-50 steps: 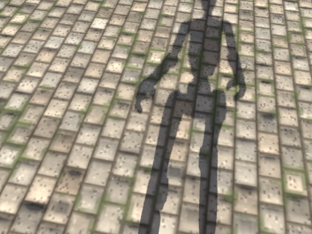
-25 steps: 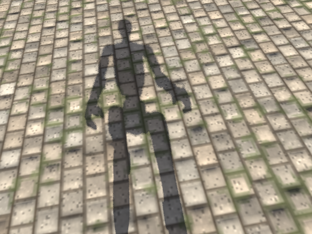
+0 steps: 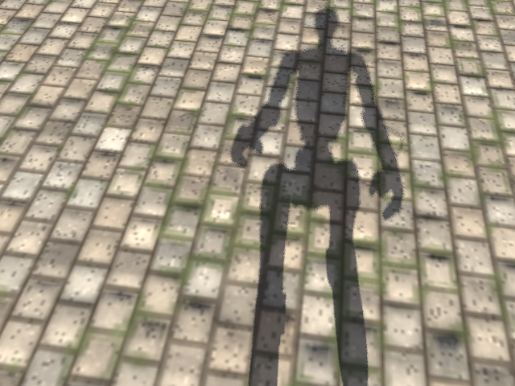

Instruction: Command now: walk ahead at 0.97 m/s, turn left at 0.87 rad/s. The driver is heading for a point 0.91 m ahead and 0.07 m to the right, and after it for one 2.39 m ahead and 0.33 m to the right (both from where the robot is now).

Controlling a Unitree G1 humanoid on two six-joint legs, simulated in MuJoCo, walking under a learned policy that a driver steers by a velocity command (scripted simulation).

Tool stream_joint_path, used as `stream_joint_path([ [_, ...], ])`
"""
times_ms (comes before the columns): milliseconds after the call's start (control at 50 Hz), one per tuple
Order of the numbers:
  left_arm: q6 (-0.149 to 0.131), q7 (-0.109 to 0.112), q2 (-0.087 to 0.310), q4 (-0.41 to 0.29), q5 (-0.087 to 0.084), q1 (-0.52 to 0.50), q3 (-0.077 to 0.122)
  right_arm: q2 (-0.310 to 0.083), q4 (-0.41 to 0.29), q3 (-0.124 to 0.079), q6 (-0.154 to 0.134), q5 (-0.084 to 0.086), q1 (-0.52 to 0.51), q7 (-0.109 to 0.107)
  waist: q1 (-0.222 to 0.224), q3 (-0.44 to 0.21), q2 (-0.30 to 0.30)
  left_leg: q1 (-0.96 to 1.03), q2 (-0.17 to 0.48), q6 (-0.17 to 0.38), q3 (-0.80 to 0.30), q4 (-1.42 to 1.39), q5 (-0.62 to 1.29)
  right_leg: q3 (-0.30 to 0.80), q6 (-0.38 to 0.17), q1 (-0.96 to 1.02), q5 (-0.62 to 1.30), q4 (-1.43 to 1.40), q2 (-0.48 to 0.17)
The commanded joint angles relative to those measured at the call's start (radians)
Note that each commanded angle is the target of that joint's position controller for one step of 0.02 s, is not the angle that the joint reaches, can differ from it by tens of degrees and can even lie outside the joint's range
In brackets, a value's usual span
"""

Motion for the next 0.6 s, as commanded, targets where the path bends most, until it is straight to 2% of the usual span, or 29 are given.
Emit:
stream_joint_path([
  [20,0.007,0.006,0.120,-0.081,0.022,-0.038,0.039,-0.127,-0.085,-0.033,-0.021,0.017,-0.079,-0.026,0.052,0.073,0.020,-0.100,0.219,0.180,-0.350,-0.326,-0.027,-0.042,0.052,-0.089,0.088,-0.182,-0.017],
  [60,-0.002,0.001,0.085,-0.118,0.031,-0.155,0.028,-0.136,-0.063,-0.034,-0.017,0.021,-0.067,-0.043,0.012,0.102,0.051,-0.189,0.159,0.140,-0.272,-0.310,0.074,-0.082,0.081,-0.007,0.292,-0.390,0.026],
  [100,-0.012,-0.006,0.054,-0.145,0.017,-0.240,0.023,-0.159,-0.036,-0.044,-0.010,0.030,-0.019,-0.050,-0.039,0.070,0.068,-0.234,0.148,0.093,-0.264,-0.309,0.058,-0.113,0.088,0.144,0.441,-0.564,0.078],
  [120,-0.016,-0.006,0.066,-0.154,0.003,-0.259,0.031,-0.168,-0.024,-0.049,-0.010,0.036,0.002,-0.051,-0.052,0.052,0.079,-0.218,0.161,0.078,-0.296,-0.307,0.034,-0.097,0.090,0.202,0.488,-0.617,0.093],
  [160,-0.017,-0.003,0.111,-0.153,-0.023,-0.263,0.053,-0.161,-0.002,-0.050,-0.010,0.041,0.012,-0.058,-0.046,0.037,0.118,-0.074,0.191,0.056,-0.337,-0.259,0.035,-0.047,0.090,0.208,0.501,-0.700,0.081],
  [180,-0.018,-0.003,0.125,-0.151,-0.028,-0.265,0.059,-0.151,0.011,-0.050,-0.006,0.038,0.023,-0.062,-0.047,0.036,0.130,0.020,0.213,0.047,-0.346,-0.223,0.087,-0.041,0.082,0.185,0.481,-0.728,0.069],
  [200,-0.020,-0.005,0.138,-0.140,-0.031,-0.236,0.066,-0.144,0.031,-0.049,0.002,0.028,0.040,-0.066,-0.033,0.018,0.145,0.127,0.245,0.041,-0.337,-0.180,0.222,-0.057,0.066,0.173,0.453,-0.733,0.062],
  [220,-0.020,-0.004,0.168,-0.121,-0.031,-0.153,0.085,-0.156,0.038,-0.052,0.011,0.010,0.042,-0.064,0.008,-0.034,0.169,0.219,0.262,0.029,-0.322,-0.089,0.480,-0.091,0.037,0.220,0.382,-0.714,0.080],
  [240,-0.013,0.003,0.205,-0.091,-0.042,-0.007,0.109,-0.178,0.033,-0.053,0.020,-0.021,0.011,-0.052,0.097,-0.126,0.192,0.267,0.259,0.009,-0.281,0.086,0.759,-0.146,-0.003,0.336,0.312,-0.690,0.099],
  [260,0.004,0.012,0.224,-0.048,-0.045,0.224,0.115,-0.155,0.003,-0.039,0.025,-0.047,-0.062,-0.044,0.221,-0.254,0.200,0.132,0.245,-0.016,-0.238,0.375,0.818,-0.113,-0.051,0.609,0.209,-0.593,0.037],
  [280,0.007,0.004,0.303,-0.004,-0.005,0.341,0.130,-0.011,-0.002,-0.004,0.008,-0.021,0.142,-0.039,0.119,-0.453,-0.199,-0.213,0.100,-0.085,-0.173,0.847,0.340,0.380,-0.257,1.008,-0.079,-0.621,-0.189],
  [300,0.004,-0.022,0.252,0.056,-0.015,0.419,0.124,0.001,0.015,0.025,-0.008,0.026,0.169,-0.029,0.132,-0.495,-0.474,-0.426,0.038,-0.101,-0.143,1.004,-0.237,0.817,-0.313,1.090,-0.427,-0.893,-0.273],
  [320,0.010,-0.018,0.156,0.045,-0.028,0.351,0.104,-0.085,-0.013,0.015,-0.020,0.039,0.015,-0.026,0.153,-0.298,-0.304,-0.540,0.132,-0.063,-0.121,1.005,-0.194,0.775,-0.271,0.983,-0.486,-0.930,-0.241],
  [340,0.022,-0.018,0.131,0.036,-0.015,0.295,0.097,-0.111,-0.057,0.019,-0.039,0.017,-0.159,-0.020,0.165,-0.174,-0.086,-0.533,0.164,-0.046,-0.095,0.939,-0.146,0.633,-0.246,0.823,-0.319,-0.923,-0.189],
  [360,0.025,-0.025,0.141,0.038,-0.005,0.272,0.097,-0.098,-0.092,0.023,-0.061,-0.010,-0.273,-0.017,0.147,-0.074,0.032,-0.519,0.172,-0.043,-0.082,0.853,-0.141,0.551,-0.244,0.675,-0.150,-0.938,-0.143],
  [380,0.024,-0.025,0.130,0.039,0.000,0.243,0.093,-0.083,-0.103,0.022,-0.071,-0.021,-0.286,-0.012,0.101,-0.053,0.028,-0.483,0.200,-0.047,-0.095,0.763,-0.119,0.488,-0.248,0.605,-0.063,-0.950,-0.106],
  [400,0.027,-0.025,0.103,0.045,-0.003,0.226,0.085,-0.069,-0.100,0.025,-0.075,-0.022,-0.274,-0.008,0.068,-0.040,-0.003,-0.447,0.210,-0.057,-0.096,0.692,-0.109,0.444,-0.253,0.558,-0.023,-0.972,-0.068],
  [440,0.033,-0.021,0.088,0.060,-0.028,0.217,0.079,-0.059,-0.099,0.031,-0.076,-0.028,-0.258,-0.008,0.025,-0.007,-0.031,-0.416,0.222,-0.089,-0.086,0.539,-0.120,0.406,-0.273,0.475,0.018,-0.995,-0.056],
  [480,0.035,-0.004,0.126,0.065,-0.047,0.207,0.092,-0.048,-0.138,0.044,-0.086,-0.038,-0.339,-0.003,0.027,0.050,-0.023,-0.370,0.223,-0.124,-0.060,0.364,-0.038,0.371,-0.274,0.345,0.026,-1.034,-0.061],
  [520,0.040,0.010,0.154,0.062,-0.050,0.189,0.104,-0.039,-0.161,0.051,-0.095,-0.034,-0.423,0.004,0.047,0.075,-0.028,-0.157,0.186,-0.148,-0.029,0.183,0.201,0.296,-0.231,0.158,0.017,-1.064,-0.014],
  [560,0.043,0.016,0.167,0.073,-0.055,0.226,0.111,-0.064,-0.164,0.036,-0.091,-0.021,-0.439,-0.001,0.058,0.061,-0.044,0.015,0.167,-0.175,-0.036,0.129,0.354,0.299,-0.200,0.098,0.007,-1.078,-0.019],
  [600,0.052,0.016,0.150,0.089,-0.067,0.268,0.109,-0.092,-0.170,0.018,-0.085,-0.005,-0.457,-0.015,0.066,0.061,-0.042,0.024,0.168,-0.184,-0.053,0.067,0.313,0.310,-0.168,0.190,0.008,-1.015,-0.024],
])
Keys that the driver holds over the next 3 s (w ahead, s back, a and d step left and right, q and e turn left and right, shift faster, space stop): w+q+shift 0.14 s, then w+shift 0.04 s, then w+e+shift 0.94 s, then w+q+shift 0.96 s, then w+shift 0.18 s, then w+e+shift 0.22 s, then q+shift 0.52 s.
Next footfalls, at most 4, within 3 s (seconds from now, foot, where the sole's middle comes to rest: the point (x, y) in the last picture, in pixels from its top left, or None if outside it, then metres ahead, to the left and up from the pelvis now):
0.26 right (309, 380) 0.49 -0.12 -0.77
0.68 left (193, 273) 0.80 0.19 -0.77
1.12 right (305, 181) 1.15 -0.17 -0.77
1.60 left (311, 91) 1.62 -0.24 -0.77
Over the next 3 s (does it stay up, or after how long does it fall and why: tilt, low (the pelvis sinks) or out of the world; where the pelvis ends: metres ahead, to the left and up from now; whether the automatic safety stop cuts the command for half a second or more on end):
stays up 2.45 -0.23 -0.01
